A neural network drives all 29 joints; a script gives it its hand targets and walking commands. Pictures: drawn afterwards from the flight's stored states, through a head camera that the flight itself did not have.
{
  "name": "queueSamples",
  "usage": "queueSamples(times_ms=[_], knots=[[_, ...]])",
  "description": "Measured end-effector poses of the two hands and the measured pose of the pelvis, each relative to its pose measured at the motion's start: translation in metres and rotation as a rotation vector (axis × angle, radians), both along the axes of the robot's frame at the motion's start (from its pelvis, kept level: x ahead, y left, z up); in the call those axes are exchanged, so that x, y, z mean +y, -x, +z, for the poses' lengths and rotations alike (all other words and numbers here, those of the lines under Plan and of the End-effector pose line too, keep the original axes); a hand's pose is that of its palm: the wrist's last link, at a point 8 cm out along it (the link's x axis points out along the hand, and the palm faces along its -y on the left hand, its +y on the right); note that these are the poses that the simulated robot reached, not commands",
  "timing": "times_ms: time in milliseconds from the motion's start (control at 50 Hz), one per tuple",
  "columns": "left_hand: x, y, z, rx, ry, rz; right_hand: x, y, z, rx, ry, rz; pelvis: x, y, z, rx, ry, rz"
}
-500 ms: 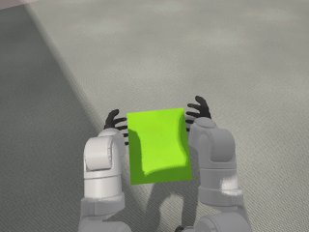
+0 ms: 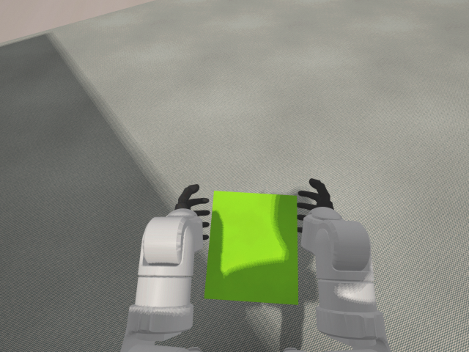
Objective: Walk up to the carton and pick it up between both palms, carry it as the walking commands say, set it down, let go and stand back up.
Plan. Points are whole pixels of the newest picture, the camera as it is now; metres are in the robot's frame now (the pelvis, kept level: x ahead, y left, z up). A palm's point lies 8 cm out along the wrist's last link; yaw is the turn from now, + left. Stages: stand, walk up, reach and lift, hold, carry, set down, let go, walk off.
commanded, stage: carry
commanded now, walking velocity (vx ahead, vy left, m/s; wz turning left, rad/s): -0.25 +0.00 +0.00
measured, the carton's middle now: (249, 250) +0.32 -0.03 -0.04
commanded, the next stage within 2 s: none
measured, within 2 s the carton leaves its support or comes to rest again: neither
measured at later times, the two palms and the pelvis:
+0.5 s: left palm out of the picture +0.08 +0.16 +0.13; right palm out of the picture +0.10 -0.05 +0.12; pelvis -0.23 +0.02 +0.01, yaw -1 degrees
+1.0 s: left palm out of the picture -0.06 +0.12 +0.10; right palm out of the picture -0.05 -0.09 +0.13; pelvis -0.37 +0.01 +0.01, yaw +0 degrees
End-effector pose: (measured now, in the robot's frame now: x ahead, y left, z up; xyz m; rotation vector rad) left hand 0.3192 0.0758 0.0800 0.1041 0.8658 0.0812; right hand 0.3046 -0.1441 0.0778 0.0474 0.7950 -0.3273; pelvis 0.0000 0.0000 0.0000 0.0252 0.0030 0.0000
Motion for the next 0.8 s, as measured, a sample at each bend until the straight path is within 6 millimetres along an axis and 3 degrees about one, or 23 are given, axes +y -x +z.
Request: queueSamples(times_ms=[120,220,300,400,460,520,580,680,740,800], knots=[[0.006,0.061,-0.003,-0.005,0.016,-0.005,0.011,0.06,0.015,-0.001,0.056,-0.042,0.007,0.065,-0.001,0.028,-0.011,-0.005],[0.045,0.113,-0.003,-0.065,0.066,0.106,0.05,0.096,0.022,-0.062,0.057,0.018,0.021,0.123,-0.012,0.044,-0.015,0.012],[0.082,0.172,-0.007,-0.006,0.054,0.169,0.081,0.136,0.014,0.01,0.006,0.162,0.031,0.156,-0.002,0.011,0.026,-0.016],[0.101,0.221,0.019,-0.009,0.0,0.248,0.101,0.176,0.021,0.029,0.015,0.282,0.031,0.189,0.011,0.026,0.063,0.005],[0.094,0.234,0.042,-0.095,-0.032,0.303,0.101,0.19,0.037,-0.037,0.056,0.259,0.026,0.215,0.01,0.045,0.054,-0.008],[0.08,0.244,0.051,-0.155,-0.009,0.3,0.085,0.206,0.043,-0.094,0.029,0.215,0.02,0.24,0.005,0.061,0.044,-0.022],[0.055,0.261,0.04,-0.114,-0.016,0.206,0.058,0.237,0.029,-0.059,-0.002,0.143,0.017,0.264,0.005,0.046,0.064,-0.023],[0.017,0.31,0.013,0.026,-0.052,0.008,0.018,0.307,0.007,0.055,-0.003,0.035,0.011,0.296,0.004,-0.024,0.051,-0.007],[0.003,0.335,0.012,0.037,-0.057,-0.036,0.006,0.333,0.014,0.056,-0.002,-0.01,0.006,0.316,0.006,-0.045,0.029,-0.015],[-0.003,0.347,0.019,0.012,-0.05,-0.035,0.003,0.345,0.032,0.03,0.027,-0.054,0.004,0.333,0.007,-0.044,0.016,-0.029]])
